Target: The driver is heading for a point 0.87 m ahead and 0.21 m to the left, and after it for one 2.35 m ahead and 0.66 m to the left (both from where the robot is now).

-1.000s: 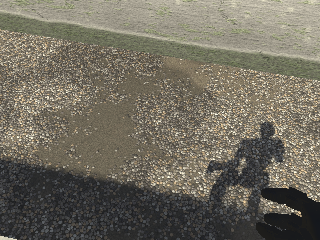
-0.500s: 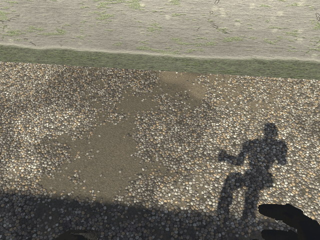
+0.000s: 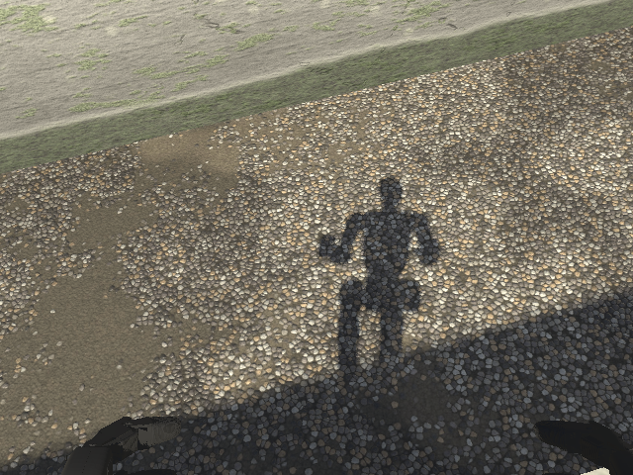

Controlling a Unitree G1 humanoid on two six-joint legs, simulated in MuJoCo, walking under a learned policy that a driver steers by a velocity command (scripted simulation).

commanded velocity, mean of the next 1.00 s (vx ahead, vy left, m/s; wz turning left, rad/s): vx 1.00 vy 0.00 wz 0.48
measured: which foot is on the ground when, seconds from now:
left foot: up 0.00-0.24, down 0.26-0.44, up 0.46-0.86, down 0.88-1.00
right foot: down 0.00-0.26, up 0.28-0.40, down 0.42-0.90, up 0.92-1.00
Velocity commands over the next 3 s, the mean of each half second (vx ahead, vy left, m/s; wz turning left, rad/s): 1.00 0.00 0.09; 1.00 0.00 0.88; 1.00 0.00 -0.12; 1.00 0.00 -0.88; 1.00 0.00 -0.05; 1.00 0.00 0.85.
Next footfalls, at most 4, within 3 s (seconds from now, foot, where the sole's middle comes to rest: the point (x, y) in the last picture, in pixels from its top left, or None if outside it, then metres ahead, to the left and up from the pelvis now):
0.26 left None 0.06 0.07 -0.74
0.42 right None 0.07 -0.15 -0.74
0.88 left None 0.06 0.09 -0.73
1.18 right None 0.13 -0.06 -0.74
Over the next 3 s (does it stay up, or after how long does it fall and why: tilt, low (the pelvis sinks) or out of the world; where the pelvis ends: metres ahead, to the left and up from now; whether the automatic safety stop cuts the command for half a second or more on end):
stays up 0.01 -0.08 0.02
